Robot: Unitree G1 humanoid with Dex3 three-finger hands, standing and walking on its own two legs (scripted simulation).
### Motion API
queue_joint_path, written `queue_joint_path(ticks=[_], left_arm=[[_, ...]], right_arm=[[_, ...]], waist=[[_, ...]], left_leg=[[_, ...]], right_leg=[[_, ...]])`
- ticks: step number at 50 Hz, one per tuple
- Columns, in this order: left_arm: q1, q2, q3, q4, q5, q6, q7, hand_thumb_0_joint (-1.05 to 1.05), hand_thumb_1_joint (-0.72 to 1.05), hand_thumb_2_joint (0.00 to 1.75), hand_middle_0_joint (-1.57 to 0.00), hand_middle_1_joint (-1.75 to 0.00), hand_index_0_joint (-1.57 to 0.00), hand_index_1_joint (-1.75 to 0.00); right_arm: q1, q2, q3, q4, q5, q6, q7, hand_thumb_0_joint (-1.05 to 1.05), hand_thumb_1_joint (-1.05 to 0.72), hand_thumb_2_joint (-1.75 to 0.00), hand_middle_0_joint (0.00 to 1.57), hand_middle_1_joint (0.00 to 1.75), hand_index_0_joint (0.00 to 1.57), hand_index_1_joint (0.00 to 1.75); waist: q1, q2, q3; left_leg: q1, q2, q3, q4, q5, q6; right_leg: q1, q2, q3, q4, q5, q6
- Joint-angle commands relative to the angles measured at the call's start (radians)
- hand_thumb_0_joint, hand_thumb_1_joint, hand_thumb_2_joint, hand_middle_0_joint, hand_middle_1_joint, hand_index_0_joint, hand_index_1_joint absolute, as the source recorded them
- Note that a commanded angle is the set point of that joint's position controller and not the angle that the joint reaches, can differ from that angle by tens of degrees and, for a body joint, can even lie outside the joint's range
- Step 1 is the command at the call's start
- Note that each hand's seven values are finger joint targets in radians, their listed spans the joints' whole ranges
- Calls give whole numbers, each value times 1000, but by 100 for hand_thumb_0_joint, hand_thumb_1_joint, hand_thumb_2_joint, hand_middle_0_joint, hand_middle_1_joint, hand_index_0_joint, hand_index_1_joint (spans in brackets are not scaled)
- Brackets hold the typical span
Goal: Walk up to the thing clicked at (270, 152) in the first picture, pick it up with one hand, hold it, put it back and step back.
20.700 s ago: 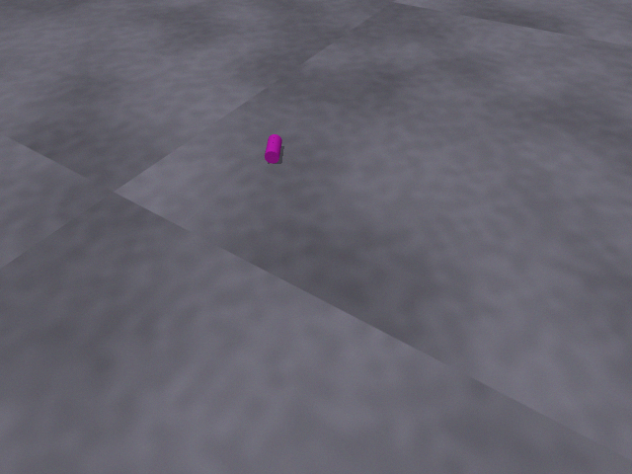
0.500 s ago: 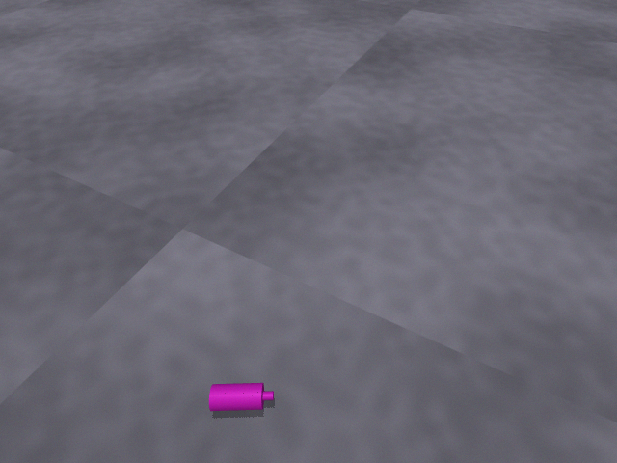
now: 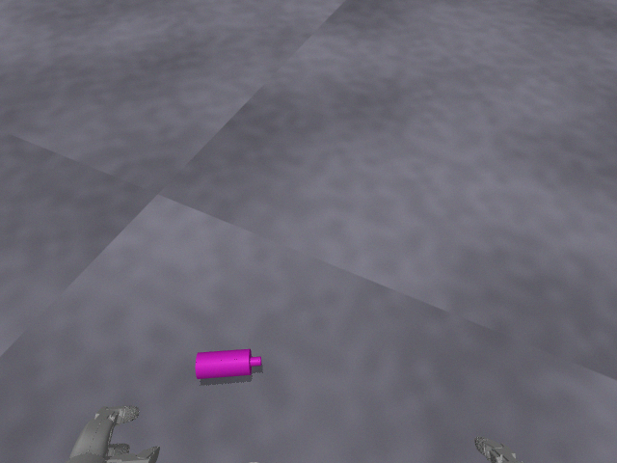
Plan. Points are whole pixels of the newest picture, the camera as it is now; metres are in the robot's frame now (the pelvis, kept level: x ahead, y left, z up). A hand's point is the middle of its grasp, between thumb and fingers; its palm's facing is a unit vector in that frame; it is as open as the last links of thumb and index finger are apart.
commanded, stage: rise first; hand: left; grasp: from above
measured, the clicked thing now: (229, 363) +0.47 +0.24 -0.71
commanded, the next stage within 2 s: none
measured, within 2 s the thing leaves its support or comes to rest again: neither
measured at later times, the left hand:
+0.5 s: hand out of the picture +0.15 +0.26 -0.20, palm faces -0.13 -0.89 -0.44, open 14.2 cm
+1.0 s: hand out of the picture +0.15 +0.29 -0.28, palm faces -0.31 -0.76 -0.58, open 14.3 cm
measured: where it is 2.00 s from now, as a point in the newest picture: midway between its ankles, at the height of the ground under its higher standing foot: outside the picture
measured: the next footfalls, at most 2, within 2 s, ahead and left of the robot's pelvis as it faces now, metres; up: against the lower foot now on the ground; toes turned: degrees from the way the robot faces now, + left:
none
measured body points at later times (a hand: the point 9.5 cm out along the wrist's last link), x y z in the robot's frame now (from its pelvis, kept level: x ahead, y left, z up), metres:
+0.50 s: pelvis +0.01 +0.01 -0.06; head +0.11 +0.02 +0.38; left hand +0.15 +0.31 -0.17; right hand +0.18 -0.24 -0.15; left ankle +0.03 +0.12 -0.72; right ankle -0.01 -0.12 -0.72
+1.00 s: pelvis -0.02 +0.00 -0.14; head +0.11 +0.02 +0.29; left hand +0.17 +0.33 -0.24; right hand +0.17 -0.25 -0.23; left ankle +0.03 +0.12 -0.72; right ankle -0.01 -0.12 -0.72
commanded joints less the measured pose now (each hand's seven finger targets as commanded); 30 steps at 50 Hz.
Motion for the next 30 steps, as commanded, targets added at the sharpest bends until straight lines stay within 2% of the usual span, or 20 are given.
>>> queue_joint_path(ticks=[1,3,4,8,12,14,15,21,22,27,30], left_arm=[[57,171,34,-130,26,84,34,0,-47,100,-7,-106,-7,-106],[50,158,34,-196,28,100,39,0,-56,100,-8,-106,-7,-106],[54,167,48,-218,36,104,43,0,-55,100,-7,-105,-7,-105],[59,181,70,-376,53,90,47,0,-59,102,-8,-105,-6,-106],[150,184,78,-461,73,100,45,0,-58,103,-6,-103,-5,-105],[185,192,79,-510,81,114,39,0,-56,102,-6,-104,-5,-106],[202,184,68,-531,82,123,36,0,-57,102,-6,-105,-5,-106],[282,168,64,-583,102,166,37,0,-56,99,-6,-105,-6,-105],[291,153,53,-593,104,168,37,0,-55,98,-7,-105,-7,-105],[323,167,64,-628,125,171,39,0,-56,98,-7,-104,-7,-104],[335,167,67,-667,136,167,44,0,-58,99,-8,-103,-7,-104]], right_arm=[[-57,-177,-57,-195,7,-47,-11,0,-91,-90,20,30,20,30],[-38,-172,-60,-209,5,-60,-12,0,-91,-90,20,30,20,30],[-28,-172,-62,-219,4,-68,-13,0,-89,-89,20,30,20,30],[-2,-158,-68,-245,-2,-100,-18,0,-91,-90,20,30,20,30],[-2,-151,-72,-267,-9,-122,-30,0,-89,-90,20,30,20,30],[-5,-156,-74,-276,-11,-126,-33,0,-88,-89,20,30,20,30],[-1,-154,-74,-277,-13,-129,-36,0,-89,-90,20,30,20,30],[-8,-143,-66,-299,-17,-143,-38,0,-89,-90,20,30,20,30],[-12,-141,-66,-308,-18,-146,-38,0,-90,-90,20,30,20,30],[-9,-142,-70,-324,-21,-154,-30,0,-90,-90,20,30,20,30],[-14,-138,-67,-338,-22,-162,-24,0,-91,-90,20,30,20,30]], waist=[[33,19,-155],[19,13,-179],[19,9,-191],[10,39,-279],[7,65,-295],[8,88,-337],[1,93,-331],[1,63,-335],[-7,54,-336],[5,77,-367],[5,84,-377]], left_leg=[[33,-22,18,-25,57,11],[7,-17,18,18,34,14],[-4,-15,15,39,34,15],[-32,-8,12,138,94,21],[-62,-6,12,189,91,19],[-44,-2,9,208,115,19],[-53,0,4,218,129,18],[-117,1,-2,288,161,26],[-128,1,-4,302,169,27],[-161,4,-9,362,217,27],[-193,1,-9,387,189,26]], right_leg=[[-43,15,-36,-35,60,-27],[-89,17,-35,8,38,-26],[-104,18,-39,31,35,-25],[-162,14,-30,137,94,-22],[-218,12,-27,187,92,-20],[-229,14,-26,205,105,-20],[-240,14,-29,214,113,-19],[-275,15,-38,259,142,-16],[-282,15,-39,270,151,-15],[-344,18,-43,338,166,-17],[-371,20,-41,364,151,-18]])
